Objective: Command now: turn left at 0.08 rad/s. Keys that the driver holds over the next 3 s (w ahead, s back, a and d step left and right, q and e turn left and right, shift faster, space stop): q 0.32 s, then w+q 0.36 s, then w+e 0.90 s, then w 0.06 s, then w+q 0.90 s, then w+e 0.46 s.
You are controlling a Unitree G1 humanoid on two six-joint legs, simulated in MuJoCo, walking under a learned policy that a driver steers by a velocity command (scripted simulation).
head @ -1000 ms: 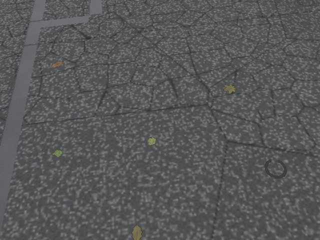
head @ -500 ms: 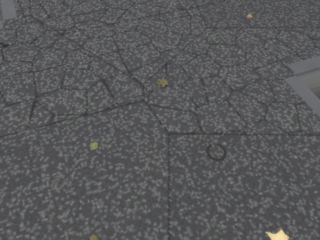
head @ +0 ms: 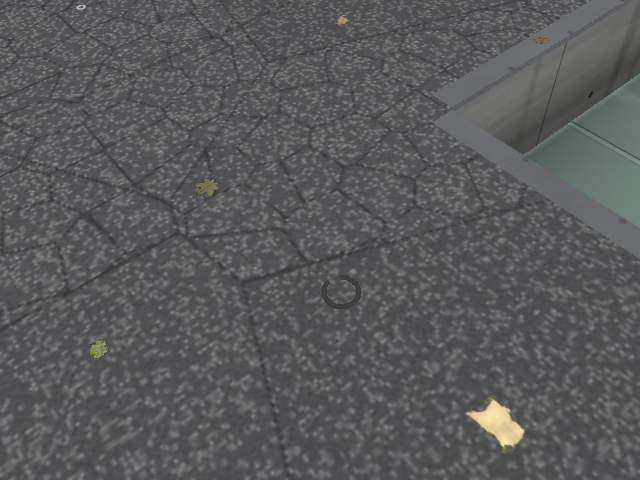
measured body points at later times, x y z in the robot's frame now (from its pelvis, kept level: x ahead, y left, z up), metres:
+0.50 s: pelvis -0.02 +0.03 +0.00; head -0.02 +0.06 +0.45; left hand +0.02 +0.32 -0.13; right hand +0.12 -0.23 -0.11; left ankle -0.07 +0.09 -0.74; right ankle +0.00 -0.10 -0.69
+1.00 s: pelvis +0.21 +0.08 -0.02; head +0.24 +0.09 +0.43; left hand +0.27 +0.38 -0.12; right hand +0.29 -0.18 -0.16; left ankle -0.03 +0.10 -0.67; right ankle +0.31 +0.04 -0.74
